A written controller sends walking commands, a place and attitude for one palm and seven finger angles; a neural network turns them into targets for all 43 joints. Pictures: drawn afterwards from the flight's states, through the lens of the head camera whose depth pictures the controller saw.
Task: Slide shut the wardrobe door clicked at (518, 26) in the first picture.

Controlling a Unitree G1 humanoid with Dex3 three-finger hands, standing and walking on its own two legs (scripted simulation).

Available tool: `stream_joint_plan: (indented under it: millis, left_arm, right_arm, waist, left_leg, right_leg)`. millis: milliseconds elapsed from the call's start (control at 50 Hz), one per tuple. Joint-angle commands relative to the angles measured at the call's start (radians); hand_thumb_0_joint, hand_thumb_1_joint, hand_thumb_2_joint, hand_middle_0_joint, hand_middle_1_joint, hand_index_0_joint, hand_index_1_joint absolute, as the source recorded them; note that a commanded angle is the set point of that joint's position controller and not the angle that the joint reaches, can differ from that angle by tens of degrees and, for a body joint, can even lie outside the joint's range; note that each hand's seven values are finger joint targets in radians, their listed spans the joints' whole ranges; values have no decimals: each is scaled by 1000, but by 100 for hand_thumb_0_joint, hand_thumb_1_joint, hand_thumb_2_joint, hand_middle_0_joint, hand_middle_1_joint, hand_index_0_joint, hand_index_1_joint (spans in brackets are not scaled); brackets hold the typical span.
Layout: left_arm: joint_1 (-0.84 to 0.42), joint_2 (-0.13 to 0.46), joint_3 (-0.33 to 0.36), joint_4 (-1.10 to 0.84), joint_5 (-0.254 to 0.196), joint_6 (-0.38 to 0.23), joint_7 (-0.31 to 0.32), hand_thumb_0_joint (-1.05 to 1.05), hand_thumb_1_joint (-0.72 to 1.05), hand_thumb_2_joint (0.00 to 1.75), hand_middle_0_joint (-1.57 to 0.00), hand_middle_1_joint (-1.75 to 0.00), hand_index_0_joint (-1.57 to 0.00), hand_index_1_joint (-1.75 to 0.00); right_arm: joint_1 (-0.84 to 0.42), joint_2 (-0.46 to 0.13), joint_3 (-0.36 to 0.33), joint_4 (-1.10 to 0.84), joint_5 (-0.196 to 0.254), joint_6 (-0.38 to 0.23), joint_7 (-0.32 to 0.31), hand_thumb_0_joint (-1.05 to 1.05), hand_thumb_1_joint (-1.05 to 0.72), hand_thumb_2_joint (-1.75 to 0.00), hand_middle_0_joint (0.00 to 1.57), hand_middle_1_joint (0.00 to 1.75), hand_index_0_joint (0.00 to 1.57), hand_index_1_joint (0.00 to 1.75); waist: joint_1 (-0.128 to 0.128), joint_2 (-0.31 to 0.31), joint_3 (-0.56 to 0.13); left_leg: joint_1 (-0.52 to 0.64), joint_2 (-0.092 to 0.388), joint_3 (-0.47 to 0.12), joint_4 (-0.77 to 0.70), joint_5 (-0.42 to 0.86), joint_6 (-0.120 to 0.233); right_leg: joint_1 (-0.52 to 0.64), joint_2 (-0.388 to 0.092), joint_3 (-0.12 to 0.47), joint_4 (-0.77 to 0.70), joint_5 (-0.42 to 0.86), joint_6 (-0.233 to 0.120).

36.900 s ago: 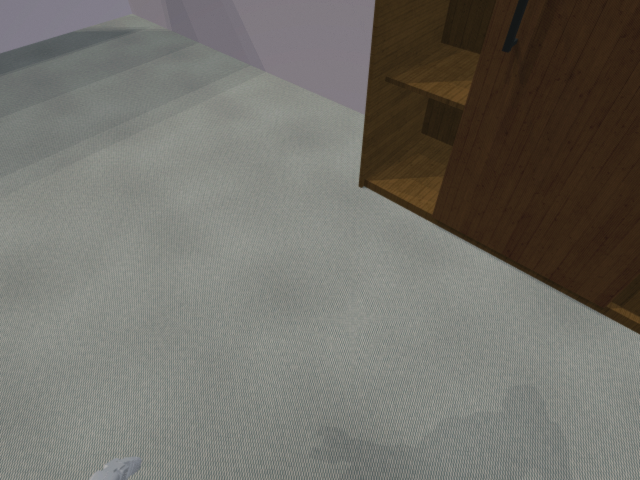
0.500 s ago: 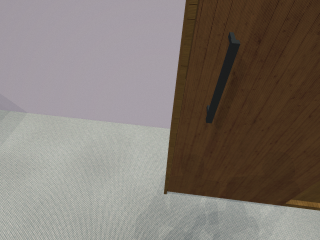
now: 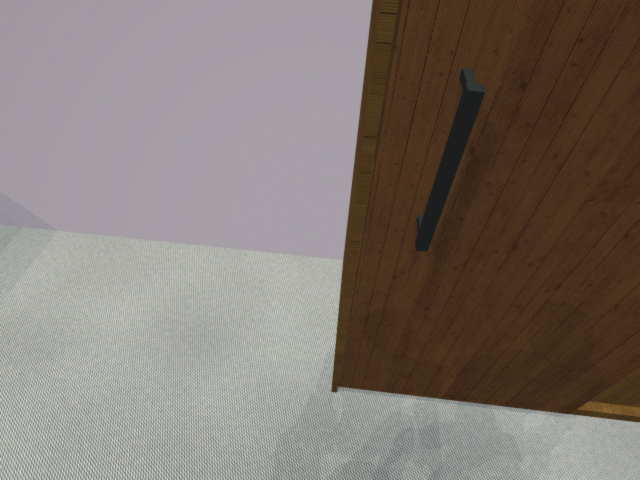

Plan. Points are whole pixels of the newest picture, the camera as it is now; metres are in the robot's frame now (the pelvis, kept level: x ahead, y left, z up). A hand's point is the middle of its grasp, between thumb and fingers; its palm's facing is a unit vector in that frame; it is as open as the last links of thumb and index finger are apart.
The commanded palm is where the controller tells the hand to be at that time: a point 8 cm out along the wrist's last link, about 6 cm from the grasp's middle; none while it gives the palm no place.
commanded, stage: look again from close up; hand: right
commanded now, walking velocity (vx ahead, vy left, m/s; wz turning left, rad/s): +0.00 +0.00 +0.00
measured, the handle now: (441, 172) +0.48 -0.13 +0.15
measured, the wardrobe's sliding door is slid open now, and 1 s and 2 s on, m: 0.00 0.00 0.00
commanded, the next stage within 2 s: raise the hand with hooked fingers in 0.42 s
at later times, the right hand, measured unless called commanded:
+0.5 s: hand out of the picture -0.01 -0.17 -0.18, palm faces +0.03 +0.99 -0.17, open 7.3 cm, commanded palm none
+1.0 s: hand out of the picture +0.15 -0.20 -0.02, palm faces +0.14 +0.99 -0.01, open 8.9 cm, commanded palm +0.13 -0.25 +0.00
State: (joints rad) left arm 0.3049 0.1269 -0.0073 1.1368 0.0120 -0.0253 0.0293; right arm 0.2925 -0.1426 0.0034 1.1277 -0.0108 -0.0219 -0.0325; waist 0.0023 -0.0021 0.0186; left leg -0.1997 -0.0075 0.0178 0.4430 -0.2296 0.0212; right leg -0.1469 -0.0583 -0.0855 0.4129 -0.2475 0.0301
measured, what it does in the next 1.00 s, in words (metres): lowers itself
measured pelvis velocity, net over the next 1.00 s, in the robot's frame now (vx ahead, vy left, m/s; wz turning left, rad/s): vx -0.02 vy -0.01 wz -0.06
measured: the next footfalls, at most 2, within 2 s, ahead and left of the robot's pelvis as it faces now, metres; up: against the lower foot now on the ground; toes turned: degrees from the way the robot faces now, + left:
none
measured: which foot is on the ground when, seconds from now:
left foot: down 0.00-1.00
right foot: down 0.00-1.00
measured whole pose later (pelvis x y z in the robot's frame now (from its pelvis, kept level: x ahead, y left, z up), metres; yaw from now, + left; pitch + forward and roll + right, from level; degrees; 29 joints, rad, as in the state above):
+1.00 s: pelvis -0.02 -0.01 -0.06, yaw -4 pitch +7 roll +1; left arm 0.15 0.25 0.05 0.43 -0.02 -0.21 0.02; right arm 0.54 -0.18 -0.08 -0.07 0.19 -0.36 0.16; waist -0.03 0.03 -0.10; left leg -0.62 0.04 0.07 0.96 -0.47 0.01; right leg -0.62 -0.04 -0.01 0.98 -0.49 0.01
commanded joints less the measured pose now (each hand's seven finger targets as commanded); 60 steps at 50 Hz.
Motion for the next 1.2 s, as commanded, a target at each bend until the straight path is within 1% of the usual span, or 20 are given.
stream_joint_plan:
  millis: [0,480,500,520,540,560,580,600,620,660,720,760,780,820,840,880,960,980,1020,1180]
  left_arm:
    - [76,89,19,-23,1,-9,6,0,90,90,-20,-30,-20,-30]
    - [87,81,21,-15,1,-9,9,0,90,90,-20,-30,-20,-30]
    - [-55,135,28,-88,-8,-9,-7,0,90,90,-20,-30,-20,-30]
    - [-37,308,33,-467,-54,-157,43,0,90,90,-20,-30,-20,-30]
    - [-119,213,24,-402,-43,-242,76,0,90,90,-20,-30,-20,-30]
    - [-99,161,28,-376,-69,-269,72,0,90,90,-20,-30,-20,-30]
    - [-50,189,40,-390,-81,-285,70,0,90,90,-20,-30,-20,-30]
    - [-95,219,33,-457,-88,-316,73,0,90,90,-20,-30,-20,-30]
    - [-105,244,49,-479,-70,-341,78,0,90,90,-20,-30,-20,-30]
    - [-109,235,59,-524,-40,-357,69,0,90,90,-20,-30,-20,-30]
    - [-141,231,87,-603,-21,-343,10,0,90,90,-20,-30,-20,-30]
    - [-170,240,105,-658,-12,-312,-30,0,90,90,-20,-30,-20,-30]
    - [-165,238,118,-691,-19,-291,-42,0,90,90,-20,-30,-20,-30]
    - [-206,236,104,-783,-30,-251,-40,0,90,90,-20,-30,-20,-30]
    - [-209,225,96,-806,-40,-233,-31,0,90,90,-20,-30,-20,-30]
    - [-194,223,86,-841,-39,-211,-16,0,90,90,-20,-30,-20,-30]
    - [-104,209,73,-821,-24,-205,0,0,90,90,-20,-30,-20,-30]
    - [-90,215,62,-807,-18,-207,5,0,90,90,-20,-30,-20,-30]
    - [-91,225,53,-776,-25,-225,13,0,90,90,-20,-30,-20,-30]
    - [-159,226,28,-754,-56,-247,48,0,90,90,-20,-30,-20,-30]
  right_arm:
    - [67,-90,-15,-31,-2,-13,-3,0,-90,-90,20,30,20,30]
    - [84,-76,-14,-23,-4,-10,-3,0,-90,-90,20,30,20,30]
    - [142,-116,-14,12,-10,-23,-41,0,-90,-90,20,30,20,30]
    - [-610,-290,-44,-1559,218,-241,-21,0,-88,-89,20,32,20,32]
    - [-237,-254,-89,-1328,131,-192,-88,0,-85,-88,20,33,20,33]
    - [116,13,55,-1021,128,-51,-113,0,-83,-87,21,34,21,34]
    - [114,86,100,-1068,160,-6,-107,0,-81,-86,21,36,21,36]
    - [-13,41,121,-1277,184,-69,-95,0,-78,-85,21,37,21,37]
    - [-9,-33,59,-1314,178,-120,-92,0,-76,-84,21,39,21,39]
    - [69,15,53,-1210,174,-203,-56,0,-71,-82,21,42,21,42]
    - [303,9,-51,-1050,203,-397,89,0,-64,-79,22,47,22,47]
    - [345,-43,-123,-1054,219,-540,212,0,-60,-77,22,50,22,50]
    - [406,-107,-200,-1030,207,-547,236,0,-57,-76,22,51,22,51]
    - [347,-128,-183,-1197,208,-485,251,0,-53,-74,23,54,23,54]
    - [317,-111,-165,-1243,216,-448,245,0,-50,-73,23,55,23,55]
    - [203,-133,-166,-1411,227,-412,213,0,-46,-71,23,58,23,58]
    - [88,-148,-164,-1633,222,-461,167,0,-36,-67,24,64,24,64]
    - [19,-142,-134,-1645,225,-473,180,0,-34,-66,24,66,24,66]
    - [-9,-138,-114,-1592,237,-482,222,0,-29,-64,24,69,24,69]
    - [71,-245,-277,-1412,305,-228,322,0,-11,-56,26,81,26,81]
  waist:
    - [-2,6,46]
    - [-4,13,57]
    - [-45,0,116]
    - [92,-156,-407]
    - [3,-245,-413]
    - [20,-159,-205]
    - [29,-84,-117]
    - [49,-12,-28]
    - [59,57,-48]
    - [57,224,26]
    - [-41,255,-19]
    - [-55,175,-81]
    - [-90,101,-116]
    - [-99,8,-205]
    - [-91,30,-218]
    - [-59,-55,-220]
    - [11,-106,-314]
    - [47,-60,-278]
    - [66,-88,-241]
    - [-15,-1,-269]
  left_leg:
    - [-19,98,-96,-85,153,24]
    - [-27,91,-91,-90,107,22]
    - [-42,168,-134,-78,439,-3]
    - [99,72,-85,0,266,5]
    - [96,25,-36,54,127,28]
    - [-7,27,18,39,73,9]
    - [-68,34,43,28,13,-3]
    - [-130,31,40,21,-68,-12]
    - [-179,27,39,18,-162,-16]
    - [-307,21,57,54,-270,-26]
    - [-353,18,59,198,-267,-10]
    - [-338,18,54,303,-142,7]
    - [-307,25,42,337,-85,19]
    - [-268,28,33,373,-6,18]
    - [-273,25,22,354,-59,12]
    - [-310,12,24,371,-65,10]
    - [-336,-1,36,394,124,0]
    - [-371,-9,40,393,99,-5]
    - [-411,-9,41,370,18,-6]
    - [-237,0,48,267,-35,-9]
  right_leg:
    - [-31,-55,59,-77,100,-41]
    - [-31,-59,65,-84,76,-44]
    - [-139,-65,17,135,80,-12]
    - [126,54,46,-4,147,-57]
    - [104,46,23,1,190,-68]
    - [-27,27,37,6,133,-59]
    - [-91,21,57,17,56,-44]
    - [-108,28,79,32,-24,-53]
    - [-128,40,78,66,-76,-56]
    - [-242,61,78,151,-113,-52]
    - [-407,73,62,270,-103,-22]
    - [-463,86,46,362,-55,-11]
    - [-476,94,34,380,-26,-15]
    - [-476,97,11,380,1,-30]
    - [-473,96,9,376,-40,-35]
    - [-466,86,34,387,-42,-43]
    - [-350,54,77,445,131,-52]
    - [-366,48,95,454,104,-56]
    - [-370,46,108,455,32,-54]
    - [-366,50,119,341,8,-52]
